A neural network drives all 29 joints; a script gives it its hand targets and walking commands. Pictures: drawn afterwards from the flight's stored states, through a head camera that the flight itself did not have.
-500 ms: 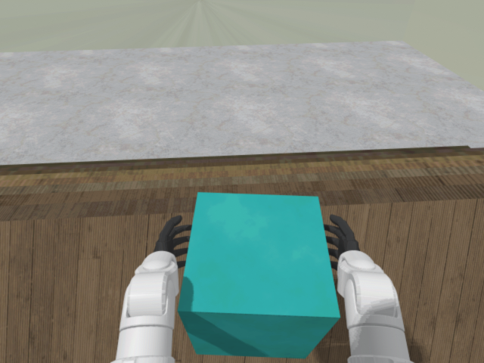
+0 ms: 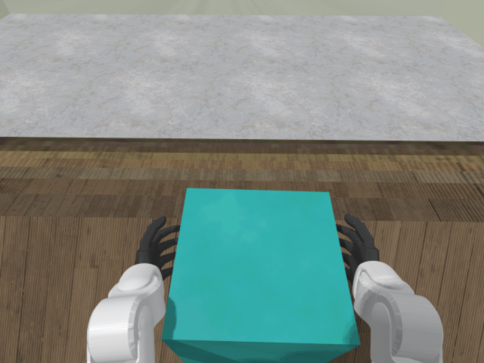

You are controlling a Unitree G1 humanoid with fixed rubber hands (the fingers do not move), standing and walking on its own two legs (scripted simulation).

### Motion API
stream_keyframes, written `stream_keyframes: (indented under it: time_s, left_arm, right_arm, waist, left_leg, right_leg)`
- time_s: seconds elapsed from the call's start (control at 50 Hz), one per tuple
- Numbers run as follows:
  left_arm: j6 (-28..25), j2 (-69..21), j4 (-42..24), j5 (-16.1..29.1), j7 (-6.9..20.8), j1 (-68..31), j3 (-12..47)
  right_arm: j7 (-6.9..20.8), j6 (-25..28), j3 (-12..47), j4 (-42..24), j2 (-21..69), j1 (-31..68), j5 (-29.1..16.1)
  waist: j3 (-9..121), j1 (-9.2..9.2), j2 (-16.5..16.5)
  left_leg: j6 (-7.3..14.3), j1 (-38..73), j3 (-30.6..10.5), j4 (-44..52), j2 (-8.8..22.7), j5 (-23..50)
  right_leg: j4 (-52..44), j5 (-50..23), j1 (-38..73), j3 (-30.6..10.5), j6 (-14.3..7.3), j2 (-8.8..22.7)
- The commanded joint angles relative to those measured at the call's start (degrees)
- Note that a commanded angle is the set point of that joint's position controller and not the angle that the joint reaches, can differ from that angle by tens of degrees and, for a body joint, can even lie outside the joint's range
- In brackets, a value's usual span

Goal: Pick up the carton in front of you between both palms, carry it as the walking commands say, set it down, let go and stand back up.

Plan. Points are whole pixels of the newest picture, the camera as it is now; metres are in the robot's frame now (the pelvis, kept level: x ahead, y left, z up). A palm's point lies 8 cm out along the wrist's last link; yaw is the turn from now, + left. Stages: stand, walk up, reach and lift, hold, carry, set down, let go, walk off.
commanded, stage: carry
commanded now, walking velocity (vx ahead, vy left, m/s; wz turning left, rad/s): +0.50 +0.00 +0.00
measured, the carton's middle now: (253, 286) +0.25 +0.01 +0.02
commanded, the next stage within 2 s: none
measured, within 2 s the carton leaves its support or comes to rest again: neither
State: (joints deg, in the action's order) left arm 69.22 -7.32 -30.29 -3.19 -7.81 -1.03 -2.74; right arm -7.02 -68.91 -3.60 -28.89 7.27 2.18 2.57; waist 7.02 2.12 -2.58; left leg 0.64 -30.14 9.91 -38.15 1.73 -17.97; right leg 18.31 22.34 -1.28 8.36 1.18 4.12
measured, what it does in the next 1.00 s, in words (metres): walks ahead: left foot, then right foot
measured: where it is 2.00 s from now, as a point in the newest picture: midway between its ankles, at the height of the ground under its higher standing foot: (256, 196)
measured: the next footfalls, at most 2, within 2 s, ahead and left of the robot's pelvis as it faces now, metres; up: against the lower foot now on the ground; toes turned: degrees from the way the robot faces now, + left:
left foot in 0.06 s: +0.18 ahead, +0.10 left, +0.00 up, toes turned +9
right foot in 0.54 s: +0.53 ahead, -0.10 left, +0.00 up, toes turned -12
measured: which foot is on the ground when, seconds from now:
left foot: up 0.00-0.04, down 0.06-0.54, up 0.56-1.00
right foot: down 0.00-0.08, up 0.10-0.52, down 0.54-1.00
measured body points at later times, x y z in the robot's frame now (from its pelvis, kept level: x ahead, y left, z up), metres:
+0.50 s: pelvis +0.32 +0.00 -0.01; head +0.30 +0.01 +0.44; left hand +0.57 +0.15 +0.08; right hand +0.57 -0.16 +0.09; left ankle +0.14 +0.09 -0.74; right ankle +0.46 -0.11 -0.71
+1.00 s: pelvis +0.64 -0.02 -0.01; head +0.65 -0.02 +0.44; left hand +0.97 +0.13 +0.10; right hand +0.97 -0.18 +0.10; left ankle +0.80 +0.08 -0.71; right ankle +0.49 -0.09 -0.74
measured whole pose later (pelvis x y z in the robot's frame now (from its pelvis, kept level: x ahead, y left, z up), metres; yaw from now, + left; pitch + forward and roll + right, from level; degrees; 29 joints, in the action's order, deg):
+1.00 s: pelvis +0.64 -0.02 -0.01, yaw -1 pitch +4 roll +0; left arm 64.4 -5.1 -9.9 -2.1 -7.9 -24.0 -9.1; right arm -7.9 -65.1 -10.8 -12.7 4.7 22.1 2.7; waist 2.8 1.8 0.2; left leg 5.1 -36.9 7.9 -36.4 3.0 -4.0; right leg 25.9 27.1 -2.5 11.4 -2.0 0.2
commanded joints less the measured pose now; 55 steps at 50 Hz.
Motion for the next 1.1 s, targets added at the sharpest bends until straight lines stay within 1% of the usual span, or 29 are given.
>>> stream_keyframes:
  time_s: [0.0,0.02,0.04,0.06,0.08,0.1,0.12,0.14,0.16,0.24,0.34,0.44,0.5,0.52,0.54,0.56,0.58,0.6,0.64,0.68,0.74,0.9,0.94,0.98,1.0,1.02,1.04,1.06,1.08]
  left_arm:
    - [0.70,-43.91,-5.68,21.29,10.13,-25.60,39.04]
    - [1.07,-42.98,-5.99,21.46,10.19,-25.74,38.91]
    - [1.47,-41.84,-6.08,21.35,10.25,-26.29,38.50]
    - [2.17,-40.66,-7.07,21.32,10.38,-28.35,37.88]
    - [2.81,-40.89,-6.70,21.83,10.61,-29.00,38.51]
    - [3.00,-42.27,-5.13,21.69,10.91,-28.67,38.58]
    - [2.92,-43.85,-4.07,21.33,11.33,-28.34,38.29]
    - [2.49,-46.33,-3.01,20.87,11.64,-27.88,38.22]
    - [1.90,-48.38,-2.02,20.07,11.80,-27.17,37.91]
    - [-0.16,-50.73,-0.50,16.32,11.02,-23.34,37.13]
    - [-0.16,-48.53,-0.93,14.55,9.58,-21.47,37.03]
    - [0.72,-47.37,-2.37,16.65,10.09,-23.80,38.75]
    - [0.35,-47.53,-2.45,17.62,10.71,-23.65,39.06]
    - [0.09,-47.18,-2.48,17.72,10.86,-24.20,38.74]
    - [0.00,-46.42,-2.61,17.64,10.87,-24.20,38.17]
    - [-0.36,-45.54,-1.30,17.73,11.11,-25.70,37.81]
    - [-0.72,-46.56,-0.78,18.81,11.31,-26.15,38.03]
    - [-1.33,-47.75,-0.60,19.52,11.40,-27.95,38.48]
    - [-2.67,-49.84,-0.08,20.41,11.54,-32.20,39.47]
    - [-3.76,-49.84,1.26,20.92,11.51,-35.79,40.22]
    - [-4.88,-46.39,5.12,20.42,11.05,-38.65,39.15]
    - [-5.32,-37.32,14.65,17.36,6.51,-48.48,31.36]
    - [-5.08,-36.20,16.88,16.81,5.24,-52.50,29.31]
    - [-4.90,-36.25,18.68,16.32,4.34,-55.08,27.90]
    - [-4.72,-36.69,19.41,16.23,4.07,-56.07,27.47]
    - [-4.59,-37.29,19.63,16.06,3.88,-58.17,27.32]
    - [-4.35,-37.40,19.91,15.86,3.70,-59.93,26.75]
    - [-4.15,-39.75,20.73,15.83,3.59,-59.12,26.24]
    - [-4.17,-39.82,20.37,15.71,3.27,-61.72,25.91]
  right_arm:
    - [7.70,-0.38,36.00,-2.07,45.97,19.60,-15.25]
    - [7.52,-0.67,35.35,-2.12,45.27,19.42,-14.92]
    - [7.40,-1.07,34.97,-2.35,44.43,19.65,-14.83]
    - [7.17,-1.31,34.40,-1.87,43.52,19.91,-14.39]
    - [7.16,-1.69,34.57,-1.72,43.46,21.42,-14.66]
    - [7.46,-2.05,35.24,-2.87,44.98,22.89,-15.59]
    - [7.89,-1.94,36.10,-2.79,47.38,23.74,-16.26]
    - [8.43,-1.62,37.20,-3.64,49.21,25.11,-17.02]
    - [8.96,-1.32,38.74,-4.16,50.91,26.50,-18.00]
    - [10.89,-0.40,41.44,-4.94,51.26,26.60,-20.53]
    - [11.82,-0.66,40.21,-3.37,47.10,23.42,-20.46]
    - [11.34,-1.19,38.08,-2.14,45.87,21.13,-18.10]
    - [11.02,-0.96,38.42,-3.44,46.15,21.94,-17.54]
    - [10.89,-0.81,38.67,-4.02,45.61,22.69,-17.40]
    - [10.78,-0.72,39.05,-4.84,44.95,24.68,-17.32]
    - [10.66,-0.85,39.57,-5.42,45.09,25.22,-17.19]
    - [10.56,-0.56,39.67,-4.20,45.25,26.57,-17.32]
    - [10.49,-0.01,39.66,-3.98,46.26,28.01,-17.32]
    - [10.22,1.48,39.14,-1.56,48.32,29.79,-16.95]
    - [9.64,2.95,38.49,1.48,48.74,30.31,-15.65]
    - [8.25,4.50,36.54,5.93,46.12,32.41,-13.72]
    - [4.10,4.86,32.08,12.83,37.88,46.75,-13.89]
    - [3.38,4.34,30.68,14.78,36.84,50.80,-14.44]
    - [2.79,4.09,28.90,16.53,36.25,53.38,-14.26]
    - [2.63,4.08,28.05,17.80,36.39,54.12,-14.27]
    - [2.57,4.15,27.30,18.83,36.64,54.59,-14.04]
    - [2.60,3.98,26.38,19.33,36.62,54.45,-13.91]
    - [2.69,3.91,25.89,20.08,35.78,57.65,-14.36]
    - [2.97,3.94,26.70,21.44,38.94,57.73,-15.89]
  waist:
    - [8.25,-2.08,-5.86]
    - [10.61,-2.47,-4.41]
    - [13.20,-3.39,-1.40]
    - [13.24,-4.56,11.08]
    - [12.50,-4.04,18.22]
    - [11.68,-3.51,12.11]
    - [11.29,-3.75,8.30]
    - [10.81,-3.57,3.93]
    - [10.50,-3.13,2.94]
    - [9.87,-3.15,6.85]
    - [5.10,-3.28,10.60]
    - [0.50,-3.72,12.27]
    - [5.97,-2.05,12.43]
    - [10.09,-0.91,9.32]
    - [14.22,0.64,1.54]
    - [16.81,0.16,-13.78]
    - [15.53,0.95,-12.26]
    - [15.21,0.42,-9.55]
    - [13.94,-0.06,0.81]
    - [13.91,-0.55,-0.04]
    - [11.17,-0.74,-1.54]
    - [5.83,1.22,-4.49]
    - [3.89,1.63,-4.65]
    - [7.43,-0.63,-7.42]
    - [11.01,-3.13,-6.62]
    - [15.59,-6.14,-2.91]
    - [20.30,-8.07,4.80]
    - [25.48,-6.08,19.12]
    - [24.64,-6.69,19.52]
  left_leg:
    - [0.73,16.43,6.68,9.34,-4.10,10.90]
    - [1.65,26.05,8.15,9.73,-5.40,9.57]
    - [2.10,36.90,3.61,9.84,-1.85,5.81]
    - [6.53,39.03,-23.65,21.37,13.28,-9.56]
    - [13.75,42.31,-43.74,28.36,23.54,-5.31]
    - [14.47,40.51,-40.96,27.35,24.60,-0.11]
    - [13.78,36.99,-35.99,26.09,22.21,6.21]
    - [11.76,33.96,-30.81,26.41,20.97,7.32]
    - [9.44,31.42,-25.64,27.43,19.20,8.66]
    - [6.87,30.20,-14.36,29.37,15.01,11.27]
    - [6.49,32.93,-6.94,28.07,12.15,23.41]
    - [5.91,33.95,-2.89,26.09,11.65,31.56]
    - [3.41,32.01,3.17,9.29,9.49,47.94]
    - [1.60,25.85,4.54,-2.03,7.26,41.85]
    - [0.62,16.84,2.99,-17.31,5.67,25.52]
    - [-1.69,-3.19,-1.09,-33.42,-3.74,-4.50]
    - [0.37,-8.27,-9.36,-42.27,-1.78,-9.12]
    - [2.16,-9.65,-10.80,-44.30,0.92,-7.05]
    - [3.35,-8.45,-11.29,-39.83,4.22,-2.26]
    - [3.43,-6.51,-10.06,-35.12,4.24,1.01]
    - [2.57,-9.41,-7.90,-26.95,4.58,3.59]
    - [3.49,-11.52,-0.74,-5.10,0.84,13.25]
    - [4.35,-7.12,1.02,3.30,-0.80,16.28]
    - [5.69,3.55,2.72,2.93,-4.18,13.85]
    - [5.81,10.88,3.60,4.63,-6.23,12.27]
    - [5.74,20.52,2.44,7.84,-6.14,12.34]
    - [6.16,30.52,-12.89,7.28,4.62,12.00]
    - [14.95,45.58,-41.09,13.25,18.89,14.71]
    - [17.58,46.56,-43.10,15.24,18.42,17.45]
  right_leg:
    - [4.36,-38.50,-3.19,0.11,-4.58,8.88]
    - [10.62,-39.00,-7.80,2.93,-3.43,7.14]
    - [19.69,-30.51,-14.90,3.92,-2.05,5.46]
    - [37.02,-16.39,-24.78,5.45,0.59,-0.42]
    - [48.95,4.77,-36.08,-0.59,0.34,-4.73]
    - [55.14,5.75,-38.83,-6.31,-1.32,-0.14]
    - [56.08,3.55,-39.03,-7.20,-2.62,2.11]
    - [53.42,0.10,-38.76,-8.01,-3.10,4.01]
    - [48.87,-3.50,-37.26,-8.59,-2.99,5.26]
    - [36.01,-8.84,-35.02,-3.65,-1.83,2.55]
    - [20.55,-16.65,-36.65,1.23,-1.03,0.29]
    - [13.36,-20.25,-32.33,5.17,-2.71,-1.48]
    - [10.27,-17.54,-15.42,10.10,-4.34,-6.86]
    - [9.28,-14.86,-3.31,8.95,-4.22,-6.40]
    - [6.88,-4.07,6.26,-7.71,-5.27,5.22]
    - [-1.72,-0.13,17.17,-37.66,-14.43,20.28]
    - [-3.74,-5.48,14.92,-39.46,-16.34,20.63]
    - [-1.91,-13.55,12.18,-32.80,-15.64,18.52]
    - [-0.72,-17.56,4.35,-23.13,-13.22,15.85]
    - [-2.42,-12.31,0.06,-18.08,-12.02,14.16]
    - [-4.00,-10.11,-1.77,-13.20,-12.83,12.83]
    - [2.64,-32.96,3.06,-4.82,-12.13,8.45]
    - [2.74,-39.35,2.25,-3.15,-10.33,7.11]
    - [8.54,-52.71,2.17,-0.88,-8.50,7.18]
    - [16.58,-57.14,2.47,1.72,-6.81,6.11]
    - [29.57,-52.37,0.45,3.48,-5.26,4.41]
    - [43.15,-34.69,-7.99,2.00,-3.60,2.43]
    - [57.49,5.05,-28.06,-2.82,-2.00,-7.89]
    - [64.83,8.77,-34.99,-10.10,-3.20,-8.36]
